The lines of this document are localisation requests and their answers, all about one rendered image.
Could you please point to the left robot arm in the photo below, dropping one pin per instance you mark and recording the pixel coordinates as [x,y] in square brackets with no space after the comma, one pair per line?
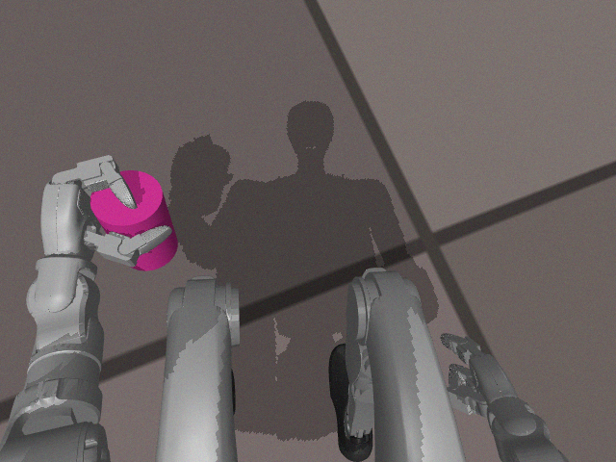
[56,417]

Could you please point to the right robot foot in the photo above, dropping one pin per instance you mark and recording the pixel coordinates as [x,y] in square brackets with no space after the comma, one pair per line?
[353,448]

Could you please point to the right robot arm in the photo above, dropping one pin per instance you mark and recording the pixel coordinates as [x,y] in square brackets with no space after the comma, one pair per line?
[520,435]

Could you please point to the left robot hand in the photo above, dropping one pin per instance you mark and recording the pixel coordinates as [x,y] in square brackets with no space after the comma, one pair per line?
[69,226]

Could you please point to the right robot hand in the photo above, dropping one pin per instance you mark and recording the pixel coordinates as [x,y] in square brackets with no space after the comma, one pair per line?
[484,382]

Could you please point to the can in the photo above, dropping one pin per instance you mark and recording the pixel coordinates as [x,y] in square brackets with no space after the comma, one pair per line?
[152,212]

